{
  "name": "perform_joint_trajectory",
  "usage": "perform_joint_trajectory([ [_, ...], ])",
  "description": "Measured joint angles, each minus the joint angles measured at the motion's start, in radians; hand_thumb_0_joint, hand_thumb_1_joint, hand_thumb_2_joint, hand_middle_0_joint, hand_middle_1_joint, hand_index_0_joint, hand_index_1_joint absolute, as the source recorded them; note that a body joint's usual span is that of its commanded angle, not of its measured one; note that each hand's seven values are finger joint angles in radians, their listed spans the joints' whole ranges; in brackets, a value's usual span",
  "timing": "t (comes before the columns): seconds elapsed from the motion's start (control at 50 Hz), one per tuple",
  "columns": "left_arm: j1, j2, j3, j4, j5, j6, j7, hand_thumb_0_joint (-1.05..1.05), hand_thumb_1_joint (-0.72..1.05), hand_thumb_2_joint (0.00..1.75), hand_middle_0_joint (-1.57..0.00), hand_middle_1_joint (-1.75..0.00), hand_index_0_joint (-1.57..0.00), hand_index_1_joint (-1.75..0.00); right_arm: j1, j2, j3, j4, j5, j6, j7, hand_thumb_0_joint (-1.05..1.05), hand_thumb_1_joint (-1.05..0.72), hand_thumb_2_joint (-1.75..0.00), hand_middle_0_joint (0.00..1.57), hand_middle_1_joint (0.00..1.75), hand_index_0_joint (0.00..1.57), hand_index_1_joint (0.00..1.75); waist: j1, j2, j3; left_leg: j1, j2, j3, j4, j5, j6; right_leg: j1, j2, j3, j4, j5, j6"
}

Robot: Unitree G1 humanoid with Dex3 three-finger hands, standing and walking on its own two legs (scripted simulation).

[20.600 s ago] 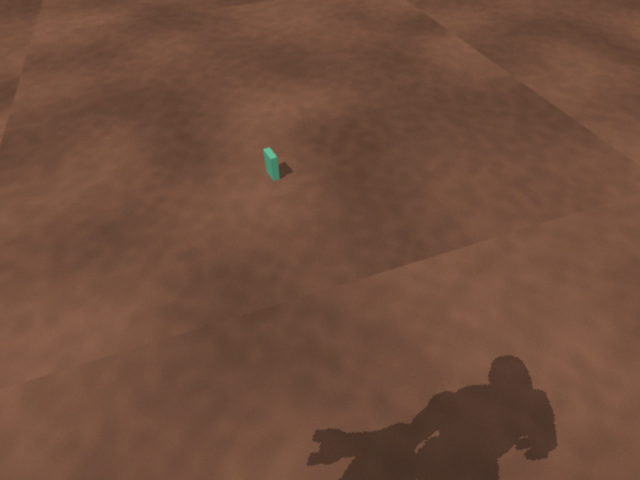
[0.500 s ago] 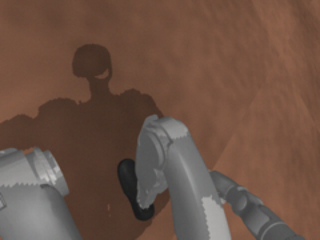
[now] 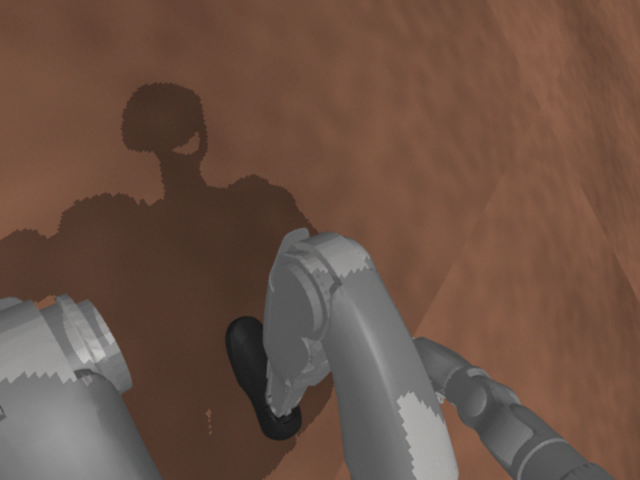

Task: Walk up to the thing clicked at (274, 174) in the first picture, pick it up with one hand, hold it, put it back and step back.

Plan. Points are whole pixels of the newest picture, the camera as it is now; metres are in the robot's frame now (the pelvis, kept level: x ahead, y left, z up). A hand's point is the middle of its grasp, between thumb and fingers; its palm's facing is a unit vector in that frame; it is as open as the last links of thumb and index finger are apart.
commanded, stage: loosen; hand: left
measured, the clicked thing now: out of the picture +0.43 +0.34 -0.21
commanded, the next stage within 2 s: lower in 0.30 s
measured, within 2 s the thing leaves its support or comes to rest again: rests again in 0.70 s
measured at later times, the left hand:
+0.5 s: hand out of the picture +0.42 +0.36 -0.18, palm faces +0.58 -0.81 -0.02, open 11.5 cm
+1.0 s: hand out of the picture +0.42 +0.36 -0.18, palm faces +0.59 -0.81 -0.01, open 11.4 cm
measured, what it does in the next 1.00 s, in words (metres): stands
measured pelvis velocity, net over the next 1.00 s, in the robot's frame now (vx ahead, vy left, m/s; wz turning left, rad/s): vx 0.00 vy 0.00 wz -0.01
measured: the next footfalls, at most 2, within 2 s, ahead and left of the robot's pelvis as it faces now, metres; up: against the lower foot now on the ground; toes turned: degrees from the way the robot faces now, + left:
none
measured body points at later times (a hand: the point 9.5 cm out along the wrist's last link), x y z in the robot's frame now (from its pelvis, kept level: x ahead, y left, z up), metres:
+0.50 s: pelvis +0.00 +0.00 +0.00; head +0.23 +0.20 +0.32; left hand +0.39 +0.40 -0.18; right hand +0.17 -0.24 -0.03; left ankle +0.07 +0.13 -0.25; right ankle +0.13 -0.12 -0.25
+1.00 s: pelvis +0.00 +0.00 +0.00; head +0.23 +0.20 +0.32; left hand +0.38 +0.40 -0.18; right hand +0.17 -0.24 -0.03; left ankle +0.07 +0.13 -0.25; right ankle +0.13 -0.12 -0.25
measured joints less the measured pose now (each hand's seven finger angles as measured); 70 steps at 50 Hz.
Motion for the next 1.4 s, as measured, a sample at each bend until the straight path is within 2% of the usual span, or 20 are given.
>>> perform_joint_trajectory([
  [0.14,0.002,-0.001,-0.002,-0.006,-0.006,-0.008,0.009,0.0,-0.58,0.74,-0.73,-0.89,-0.76,-0.92,-0.002,0.005,0.008,0.003,-0.005,-0.002,-0.001,-0.01,-0.91,-0.9,0.21,0.3,0.21,0.3,0.002,-0.008,0.002,0.005,0.002,-0.004,0.001,-0.003,0.002,0.007,0.003,-0.002,-0.003,0.0,0.002],
  [0.26,0.003,0.004,-0.005,-0.002,0.009,-0.005,0.019,0.0,-0.53,0.69,-0.74,-0.82,-0.78,-0.84,-0.005,0.007,0.01,-0.002,-0.006,0.002,-0.001,-0.01,-0.91,-0.89,0.21,0.3,0.21,0.3,0.001,-0.01,0.003,0.004,0.002,-0.005,0.003,0.001,0.007,0.011,0.004,-0.004,-0.006,0.004,0.002],
  [0.5,0.007,0.006,-0.013,0.003,0.014,-0.009,0.036,0.0,-0.43,0.62,-0.73,-0.74,-0.77,-0.76,-0.004,0.004,0.014,-0.009,-0.007,0.003,0.003,-0.01,-0.91,-0.89,0.21,0.3,0.21,0.3,0.007,-0.01,0.006,0.006,0.004,-0.006,0.001,0.007,0.013,0.016,0.006,-0.006,-0.012,0.011,0.0],
  [0.72,0.011,0.007,-0.008,0.005,0.01,-0.016,0.041,0.0,-0.39,0.59,-0.71,-0.72,-0.75,-0.74,-0.011,0.005,0.016,-0.006,-0.009,-0.001,0.001,-0.01,-0.91,-0.89,0.21,0.3,0.21,0.3,0.006,-0.016,0.007,0.008,0.005,-0.009,0.003,0.006,0.012,0.016,0.008,-0.008,-0.012,0.013,0.002],
  [1.14,0.029,-0.008,-0.008,-0.005,-0.004,-0.027,0.036,-0.01,-0.42,0.62,-0.71,-0.76,-0.75,-0.78,-0.014,0.004,0.019,-0.008,-0.01,-0.006,0.003,-0.01,-0.91,-0.89,0.21,0.3,0.21,0.3,0.012,-0.019,0.011,0.013,0.005,-0.015,0.005,0.003,0.008,0.02,0.008,-0.012,-0.011,0.013,0.001],
  [1.28,0.029,-0.012,-0.008,-0.013,-0.008,-0.032,0.034,-0.01,-0.36,0.53,-0.67,-0.65,-0.7,-0.66,-0.018,0.006,0.02,-0.007,-0.01,-0.009,0.001,-0.01,-0.91,-0.89,0.21,0.3,0.21,0.3,0.014,-0.02,0.009,0.014,0.006,-0.016,0.006,0.0,0.007,0.02,0.008,-0.012,-0.01,0.011,0.002],
  [1.4,0.026,-0.006,-0.011,-0.015,-0.007,-0.025,0.032,-0.01,-0.37,0.42,-0.6,-0.52,-0.61,-0.52,-0.019,0.009,0.016,-0.009,-0.01,-0.008,0.0,-0.01,-0.91,-0.89,0.21,0.3,0.21,0.3,0.015,-0.02,0.008,0.015,0.006,-0.015,0.007,-0.001,0.008,0.021,0.008,-0.012,-0.011,0.01,0.0],
])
